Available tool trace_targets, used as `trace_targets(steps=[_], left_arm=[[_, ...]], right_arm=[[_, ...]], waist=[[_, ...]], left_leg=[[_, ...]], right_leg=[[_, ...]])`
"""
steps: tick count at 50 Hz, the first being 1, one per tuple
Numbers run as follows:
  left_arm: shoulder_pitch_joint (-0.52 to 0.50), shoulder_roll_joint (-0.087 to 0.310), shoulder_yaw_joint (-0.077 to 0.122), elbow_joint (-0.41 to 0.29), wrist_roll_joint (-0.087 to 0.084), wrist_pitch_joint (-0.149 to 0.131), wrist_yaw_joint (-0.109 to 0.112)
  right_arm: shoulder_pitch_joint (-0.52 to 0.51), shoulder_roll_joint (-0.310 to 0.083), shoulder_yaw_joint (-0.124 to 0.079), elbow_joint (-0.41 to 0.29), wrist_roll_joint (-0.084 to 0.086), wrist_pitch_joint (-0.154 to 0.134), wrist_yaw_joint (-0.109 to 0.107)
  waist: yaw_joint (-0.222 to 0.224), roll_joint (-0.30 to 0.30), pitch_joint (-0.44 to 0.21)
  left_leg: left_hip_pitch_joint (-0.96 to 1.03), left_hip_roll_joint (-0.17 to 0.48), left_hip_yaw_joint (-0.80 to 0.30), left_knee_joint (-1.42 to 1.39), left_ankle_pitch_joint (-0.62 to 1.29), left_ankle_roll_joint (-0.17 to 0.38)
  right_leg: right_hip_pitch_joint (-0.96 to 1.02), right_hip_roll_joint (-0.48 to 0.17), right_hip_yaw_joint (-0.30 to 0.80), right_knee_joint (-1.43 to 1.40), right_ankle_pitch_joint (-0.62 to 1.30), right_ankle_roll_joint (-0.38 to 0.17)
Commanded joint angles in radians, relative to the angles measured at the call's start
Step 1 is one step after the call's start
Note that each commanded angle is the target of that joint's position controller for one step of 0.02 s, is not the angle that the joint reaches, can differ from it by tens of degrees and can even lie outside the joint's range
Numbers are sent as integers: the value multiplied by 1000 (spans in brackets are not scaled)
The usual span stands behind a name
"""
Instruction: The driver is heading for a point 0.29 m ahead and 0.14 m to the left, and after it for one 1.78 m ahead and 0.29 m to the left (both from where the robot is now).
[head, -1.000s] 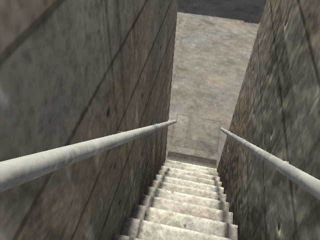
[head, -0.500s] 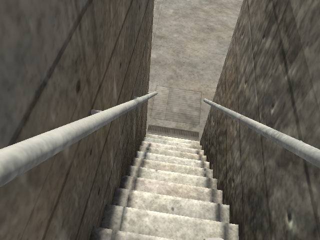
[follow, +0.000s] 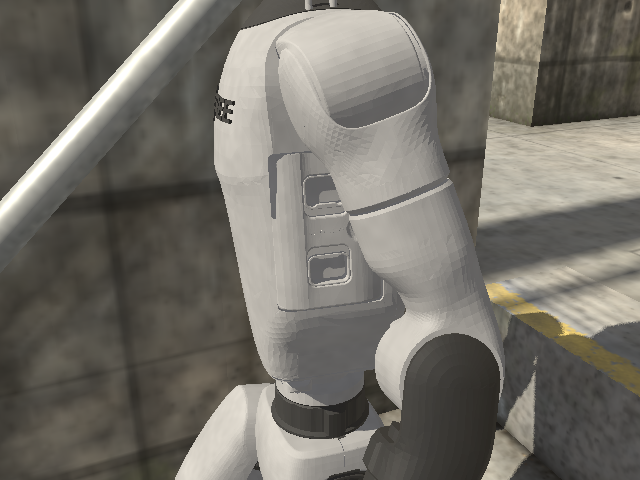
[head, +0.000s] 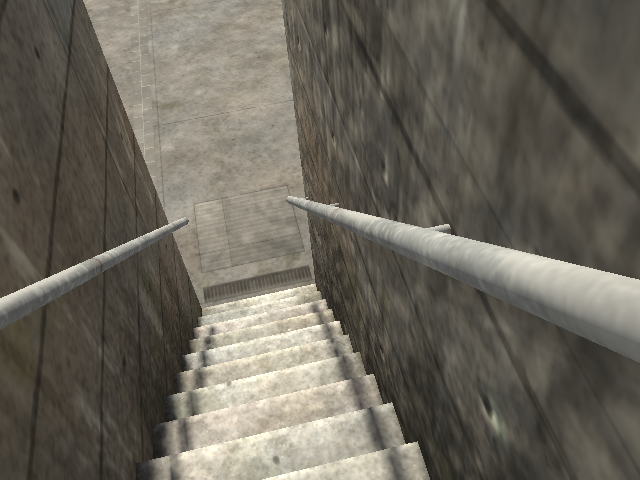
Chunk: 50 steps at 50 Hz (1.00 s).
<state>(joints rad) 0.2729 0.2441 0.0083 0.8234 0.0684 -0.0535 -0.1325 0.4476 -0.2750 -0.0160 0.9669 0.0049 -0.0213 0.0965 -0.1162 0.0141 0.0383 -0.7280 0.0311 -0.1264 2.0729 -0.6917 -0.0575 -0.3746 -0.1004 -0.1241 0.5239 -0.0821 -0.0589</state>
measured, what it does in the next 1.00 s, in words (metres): steps to the left: left foot 0.21 m higher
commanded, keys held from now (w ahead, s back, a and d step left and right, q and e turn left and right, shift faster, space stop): w+q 0.58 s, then w+e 0.42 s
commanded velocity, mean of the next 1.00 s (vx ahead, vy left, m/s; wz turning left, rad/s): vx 0.14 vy -0.02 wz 0.20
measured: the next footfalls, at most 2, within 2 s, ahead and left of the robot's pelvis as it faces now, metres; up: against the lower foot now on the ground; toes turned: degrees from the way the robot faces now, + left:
left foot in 0.58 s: -0.06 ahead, +0.24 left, +0.21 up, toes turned +12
right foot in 1.34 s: +0.14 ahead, -0.03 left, +0.00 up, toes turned -1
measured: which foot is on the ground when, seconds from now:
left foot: up 0.00-0.56, down 0.58-1.00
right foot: down 0.00-0.58, up 0.60-1.00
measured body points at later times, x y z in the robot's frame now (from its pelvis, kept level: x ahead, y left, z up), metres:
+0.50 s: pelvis -0.04 +0.08 -0.01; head -0.05 +0.06 +0.44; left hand -0.05 +0.39 -0.11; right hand +0.12 -0.12 -0.11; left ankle -0.05 +0.21 -0.42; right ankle +0.08 -0.10 -0.74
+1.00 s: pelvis -0.06 +0.15 +0.12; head -0.05 +0.23 +0.57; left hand +0.02 +0.41 -0.03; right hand +0.07 -0.08 +0.04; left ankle -0.09 +0.24 -0.52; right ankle +0.05 -0.02 -0.47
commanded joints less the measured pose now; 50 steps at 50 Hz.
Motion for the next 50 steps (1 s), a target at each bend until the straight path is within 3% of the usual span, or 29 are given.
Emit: trace_targets(steps=[1, 4, 5, 9, 12, 13, 15, 16, 17, 18, 19, 22, 27, 28, 29, 30, 31, 32, 33, 34, 35, 37, 41, 42, 43, 44, 46, 48, 50], left_arm=[[107, 240, 47, -62, 40, -28, -16], [-149, 144, 22, -169, 8, -57, 50], [55, 135, 30, -120, -6, -65, 64], [18, 238, 48, -118, 29, -75, 75], [13, 283, 52, -137, 50, -74, 87], [6, 293, 27, -155, 24, -72, 83], [-47, 267, 28, -173, 59, -77, 96], [-25, 282, 38, -163, 39, -76, 103], [77, 116, 21, -115, -136, 36, 157], [136, 198, 24, -26, 62, -90, 108], [149, 318, 75, 5, 59, -107, 108], [56, 293, 81, 8, 76, -125, 124], [-199, 392, 110, -74, 69, -106, 116], [-178, 377, 107, -80, 4, -112, 120], [-349, 332, 137, -80, -118, 12, 143], [-435, 270, 130, -71, -110, 80, 161], [-234, 104, 89, -38, -117, 93, 140], [-333, 88, 90, -291, -97, -63, 56], [-221, 75, 75, -5, -84, 47, 138], [-110, 13, 69, -7, -119, 95, 163], [-62, 28, 58, 6, -114, 129, 182], [-44, 39, 51, -10, -88, 194, 196], [-133, 77, 58, -31, -68, 181, 173], [-180, 27, 50, -83, -63, 168, 170], [-165, 12, 51, -77, -60, 167, 161], [-90, 220, 103, -138, -55, 81, 88], [-203, 128, 65, -189, -12, 43, 76], [-398, 29, 66, -184, -14, 85, 161], [-244, -16, 52, -167, -37, 124, 176]], right_arm=[[297, 46, 29, -52, 47, -32, 11], [146, 30, 43, -237, 31, 44, -46], [206, -64, 13, -237, 12, 76, -36], [53, -103, 12, -385, 3, 95, -3], [31, -67, 39, -455, -19, 72, 7], [-122, 4, 42, -441, 22, 23, -8], [-148, -17, 48, -464, -3, 28, -14], [-160, -34, 35, -475, -7, 24, -17], [-220, 0, 8, -443, -35, 101, -118], [-142, -6, 40, -442, -48, 58, 3], [-29, 12, 41, -408, -35, 25, 28], [20, 57, 64, -399, -34, 37, 12], [52, -135, 4, -435, 0, 11, 4], [42, -137, -7, -417, -10, -10, 6], [313, -11, -6, -317, 70, 66, -102], [507, -22, 12, -166, 33, 94, -109], [705, -150, -20, -91, 85, 28, -138], [286, -289, 27, -399, -56, -77, -19], [302, -131, 15, -224, 18, -7, -169], [64, -121, 52, -260, -12, 38, -202], [-67, -135, 50, -248, -65, 58, -206], [-348, -65, 72, -236, -47, 59, -205], [-100, -30, 64, -136, -9, 17, -176], [-57, 34, 80, -83, 22, 38, -171], [-54, 64, 83, -88, 11, 49, -173], [-163, -175, 42, -224, -110, -20, -93], [-69, 2, 74, -185, -102, -90, -112], [262, -13, 15, -61, -9, -32, -177], [235, -92, -21, -79, -19, -28, -208]], waist=[[-37, -108, -167], [9, -65, -68], [90, -42, -89], [108, -142, -69], [72, -237, -25], [97, -238, 110], [112, -249, 36], [138, -276, 4], [162, -391, -65], [135, -250, 192], [114, -237, 80], [68, -176, -21], [-20, -70, -202], [-14, -55, -205], [-201, -309, -292], [-335, -18, 40], [-238, 270, 264], [-79, 710, -18], [-102, 180, 188], [99, 125, 261], [161, 198, 205], [288, 247, 171], [178, 97, 75], [161, 226, 45], [150, 182, 31], [101, 263, -64], [37, 194, -145], [-79, 7, 77], [2, 82, 3]], left_leg=[[-324, 86, -70, 187, 295, 23], [-328, -15, -45, 83, 499, -58], [-282, -16, -39, 46, 533, -92], [-405, -37, -7, 153, 461, -129], [-418, -23, 71, 235, 373, -127], [-487, -20, 199, 161, 369, -94], [-456, -5, 206, 210, 315, -110], [-468, -17, 221, 231, 207, -114], [-483, -68, 175, 143, 275, -43], [-665, 44, 159, 96, 265, -16], [-695, -1, 193, 138, 134, -23], [-632, 44, 117, 47, 320, 15], [-23, -106, 245, 30, -57, 41], [9, -119, 216, -318, -78, 69], [358, -56, 195, -702, -95, 149], [413, -113, -157, -1007, -232, 216], [436, 69, -720, -1120, 943, -73], [280, 131, -1209, -1460, 916, -58], [-47, 221, -1149, -1785, 143, -115], [-82, 203, -1071, -1749, -157, -133], [-171, 175, -948, -1638, -261, -43], [-234, 182, -614, -1304, -158, 12], [-36, 120, -256, -1183, 93, 8], [-41, 56, -125, -1226, 19, 80], [24, 49, -74, -1206, 31, 121], [70, 89, -11, -1157, 115, 208], [331, 83, -100, -1070, 351, 165], [572, 118, -216, -1131, 768, 57], [597, 198, -313, -1148, 856, 48]], right_leg=[[324, -471, 190, -9, 924, -25], [27, -417, 209, -176, 183, -154], [90, -523, 292, -193, 193, -177], [230, -457, 227, -200, 180, -174], [205, -399, 153, -207, 9, -76], [-3, -178, -22, -273, -314, -26], [21, -280, 49, -334, -343, -64], [46, -333, 90, -335, -372, -85], [200, -279, 43, -295, -731, -72], [47, -433, 224, -339, -757, -41], [131, -476, 240, -365, -806, -79], [121, -464, 137, -333, -650, -21], [-193, -364, -104, -278, -451, 46], [-122, -306, -99, -207, -455, 68], [-10, -246, -209, 63, -444, 75], [-599, -75, -78, 712, -1094, 63], [-984, 193, 490, 953, -875, 14], [-877, 374, 844, 821, -348, 62], [-624, 260, 761, 783, -588, 6], [-597, 275, 761, 731, -422, 29], [-456, 230, 694, 662, -216, 47], [-405, 197, 644, 698, 225, 66], [-386, 238, 462, 742, 341, 107], [-287, 219, 395, 771, 274, 137], [-299, 233, 361, 767, 282, 141], [-585, 269, 213, 1106, 478, 119], [-746, 196, 302, 961, 377, 113], [-853, 208, 284, 806, 10, 109], [-771, 216, 385, 758, -65, 100]])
